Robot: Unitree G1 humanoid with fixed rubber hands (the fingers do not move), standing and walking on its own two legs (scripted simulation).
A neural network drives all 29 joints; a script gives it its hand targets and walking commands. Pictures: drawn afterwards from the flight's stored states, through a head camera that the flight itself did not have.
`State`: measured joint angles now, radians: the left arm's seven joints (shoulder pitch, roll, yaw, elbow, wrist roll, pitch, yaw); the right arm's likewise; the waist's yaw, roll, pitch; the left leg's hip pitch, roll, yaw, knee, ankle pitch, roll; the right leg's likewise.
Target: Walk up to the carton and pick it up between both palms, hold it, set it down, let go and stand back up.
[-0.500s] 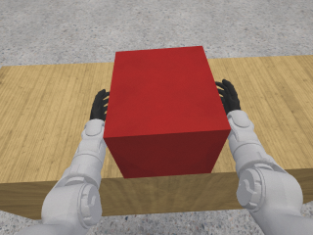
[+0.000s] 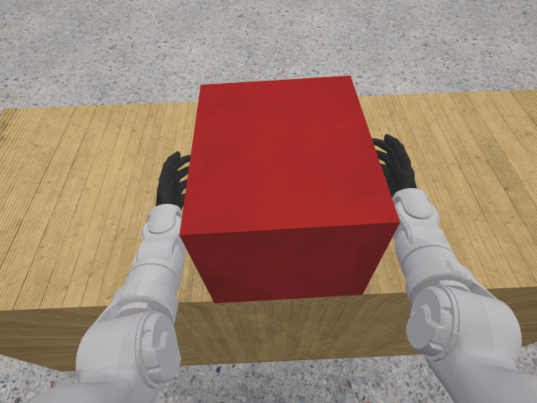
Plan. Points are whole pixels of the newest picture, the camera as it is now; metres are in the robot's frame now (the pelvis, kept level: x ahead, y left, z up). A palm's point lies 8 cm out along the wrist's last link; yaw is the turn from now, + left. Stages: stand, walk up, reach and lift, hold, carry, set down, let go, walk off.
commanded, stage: set down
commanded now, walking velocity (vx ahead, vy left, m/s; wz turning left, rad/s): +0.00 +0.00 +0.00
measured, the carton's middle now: (281, 190) +0.46 +0.07 +0.01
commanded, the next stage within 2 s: none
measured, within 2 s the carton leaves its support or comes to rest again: neither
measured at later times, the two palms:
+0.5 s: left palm (172, 204) +0.37 +0.23 +0.04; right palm (399, 190) +0.45 -0.12 +0.06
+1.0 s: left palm (173, 206) +0.37 +0.23 +0.04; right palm (400, 194) +0.45 -0.12 +0.05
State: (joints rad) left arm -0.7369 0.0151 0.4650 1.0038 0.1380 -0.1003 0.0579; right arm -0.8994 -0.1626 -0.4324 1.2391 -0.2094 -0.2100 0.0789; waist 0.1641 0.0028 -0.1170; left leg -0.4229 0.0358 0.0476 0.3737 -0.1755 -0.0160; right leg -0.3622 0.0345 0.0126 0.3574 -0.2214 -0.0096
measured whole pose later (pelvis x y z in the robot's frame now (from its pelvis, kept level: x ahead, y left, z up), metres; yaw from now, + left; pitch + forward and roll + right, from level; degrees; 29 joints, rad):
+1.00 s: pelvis +0.00 +0.00 +0.00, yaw +0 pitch +13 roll +0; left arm -0.73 -0.02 0.53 0.99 0.18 -0.15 0.03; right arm -0.86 -0.15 -0.53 1.20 -0.29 -0.24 0.12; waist 0.16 0.00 -0.10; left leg -0.43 0.03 0.05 0.37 -0.17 -0.01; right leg -0.37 0.03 0.01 0.36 -0.22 -0.01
